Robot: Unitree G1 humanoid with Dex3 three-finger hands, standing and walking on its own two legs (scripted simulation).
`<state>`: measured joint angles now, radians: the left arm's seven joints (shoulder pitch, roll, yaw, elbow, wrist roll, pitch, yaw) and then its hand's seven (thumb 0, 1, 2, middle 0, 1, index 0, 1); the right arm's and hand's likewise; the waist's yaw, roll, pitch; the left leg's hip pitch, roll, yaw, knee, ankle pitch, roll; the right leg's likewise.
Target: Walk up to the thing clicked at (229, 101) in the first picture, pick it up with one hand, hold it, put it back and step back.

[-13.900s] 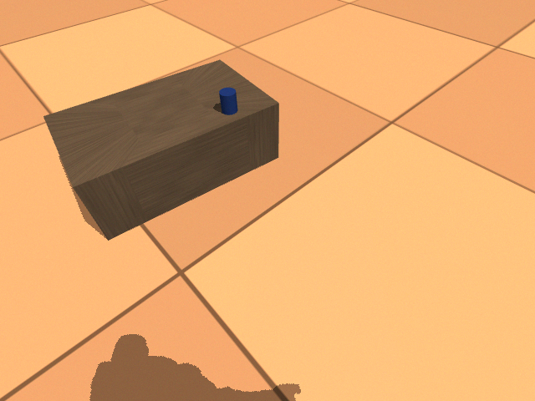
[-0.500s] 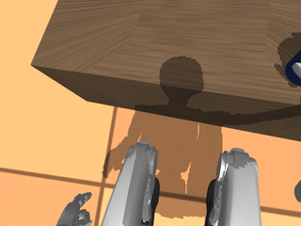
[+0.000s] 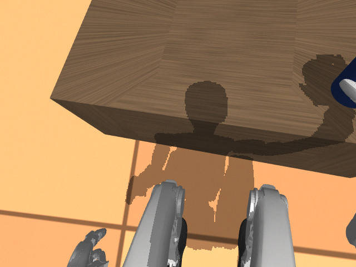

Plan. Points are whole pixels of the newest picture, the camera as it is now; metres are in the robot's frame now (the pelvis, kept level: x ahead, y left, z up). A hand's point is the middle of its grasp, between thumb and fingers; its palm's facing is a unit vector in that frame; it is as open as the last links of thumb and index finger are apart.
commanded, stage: settle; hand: right
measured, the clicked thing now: out of the picture +0.49 -0.30 +0.01
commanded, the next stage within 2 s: lift in 0.56 s
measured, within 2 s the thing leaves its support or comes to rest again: neither
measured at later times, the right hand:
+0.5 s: hand out of the picture +0.50 -0.31 +0.06, palm faces +0.32 +0.95 +0.00, open 10.7 cm
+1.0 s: hand out of the picture +0.48 -0.30 +0.10, palm faces +0.32 +0.95 +0.00, open 10.7 cm
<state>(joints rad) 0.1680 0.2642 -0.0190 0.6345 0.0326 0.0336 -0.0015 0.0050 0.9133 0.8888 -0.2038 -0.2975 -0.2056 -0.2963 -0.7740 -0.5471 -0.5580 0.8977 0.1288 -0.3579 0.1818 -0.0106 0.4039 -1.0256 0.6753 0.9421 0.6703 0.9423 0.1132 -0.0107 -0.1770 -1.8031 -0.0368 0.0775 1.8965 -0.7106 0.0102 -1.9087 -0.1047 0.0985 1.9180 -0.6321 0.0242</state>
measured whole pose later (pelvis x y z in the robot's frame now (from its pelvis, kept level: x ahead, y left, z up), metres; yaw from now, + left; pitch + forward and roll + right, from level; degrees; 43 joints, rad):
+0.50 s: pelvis +0.02 -0.01 +0.04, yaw -1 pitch +35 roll +6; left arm 0.18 0.26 -0.03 0.64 0.03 0.03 -0.01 0.01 0.91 0.89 -0.20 -0.30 -0.20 -0.30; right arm -0.77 -0.53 -0.55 0.92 0.13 -0.38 0.18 -0.01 0.40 -1.03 0.67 0.94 0.67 0.94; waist 0.12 -0.02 -0.17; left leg -1.66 -0.03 0.07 1.75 -0.70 0.00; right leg -1.77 -0.10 0.08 1.78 -0.63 0.02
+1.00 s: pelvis +0.02 -0.01 +0.08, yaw -2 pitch +32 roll +6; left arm 0.19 0.25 -0.01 0.63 0.03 0.04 -0.02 0.01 0.93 0.88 -0.21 -0.31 -0.22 -0.30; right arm -0.65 -0.44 -0.51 0.81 0.13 -0.39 0.14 -0.01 0.40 -1.03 0.67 0.95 0.67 0.94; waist 0.10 -0.02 -0.18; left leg -1.50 -0.03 0.07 1.62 -0.67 -0.01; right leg -1.62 -0.09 0.07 1.66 -0.61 0.01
